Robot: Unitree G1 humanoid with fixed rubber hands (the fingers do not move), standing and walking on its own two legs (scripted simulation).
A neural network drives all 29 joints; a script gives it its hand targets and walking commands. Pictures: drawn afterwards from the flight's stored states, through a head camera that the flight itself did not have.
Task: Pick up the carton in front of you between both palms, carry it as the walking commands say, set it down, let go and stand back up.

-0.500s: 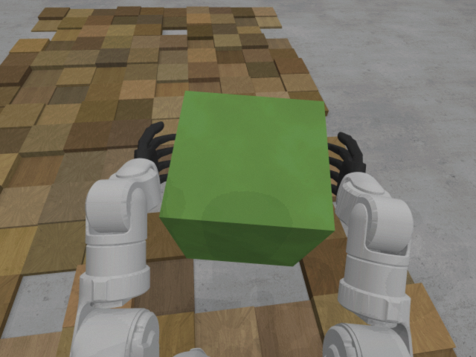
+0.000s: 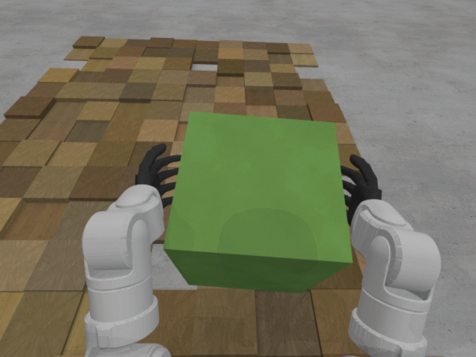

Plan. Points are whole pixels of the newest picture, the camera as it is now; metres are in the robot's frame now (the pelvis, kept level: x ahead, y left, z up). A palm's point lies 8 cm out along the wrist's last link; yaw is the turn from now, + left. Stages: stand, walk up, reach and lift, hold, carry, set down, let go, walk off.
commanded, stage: carry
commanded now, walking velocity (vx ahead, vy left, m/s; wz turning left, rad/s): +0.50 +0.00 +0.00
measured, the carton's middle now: (252, 213) +0.33 +0.01 +0.09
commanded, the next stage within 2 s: none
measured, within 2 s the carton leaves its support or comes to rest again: neither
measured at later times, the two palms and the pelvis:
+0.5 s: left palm (210, 77) +0.70 +0.14 +0.12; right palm (333, 95) +0.67 -0.16 +0.12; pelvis +0.32 +0.03 +0.02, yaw -1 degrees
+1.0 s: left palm (226, 5) +0.98 +0.14 +0.21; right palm (327, 10) +1.01 -0.16 +0.20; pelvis +0.63 -0.03 +0.05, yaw -1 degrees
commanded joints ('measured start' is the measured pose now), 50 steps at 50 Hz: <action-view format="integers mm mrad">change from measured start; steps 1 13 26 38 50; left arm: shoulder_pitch -616 -802 -839 -751 -1026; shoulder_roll -688 -811 -699 -545 -784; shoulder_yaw -677 -613 -461 -461 -577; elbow -74 304 220 221 212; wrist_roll -380 -326 -194 -191 -402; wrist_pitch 18 -127 -195 -82 -91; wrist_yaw -134 -158 -81 -92 -155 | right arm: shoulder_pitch -617 -739 -1059 -920 -884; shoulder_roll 645 777 906 765 760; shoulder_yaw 646 560 721 610 495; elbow -29 382 173 291 387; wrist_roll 285 199 460 354 170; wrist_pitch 21 -113 -209 -65 -78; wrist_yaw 85 82 76 60 16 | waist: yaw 21 9 -159 -15 1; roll -67 -111 45 -378 -159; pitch -381 -207 -518 -556 -398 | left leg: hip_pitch -495 -595 329 -560 -511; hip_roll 58 92 314 -5 58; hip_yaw -70 95 -431 -12 33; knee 300 -279 -641 116 -375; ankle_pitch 3 189 370 -152 193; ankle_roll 32 36 249 -14 -18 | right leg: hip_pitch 585 403 -447 732 579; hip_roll -378 -254 -110 -422 -285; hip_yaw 570 271 300 797 374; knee -164 -173 767 -65 -96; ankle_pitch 34 254 -460 115 343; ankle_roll -114 -34 112 -74 12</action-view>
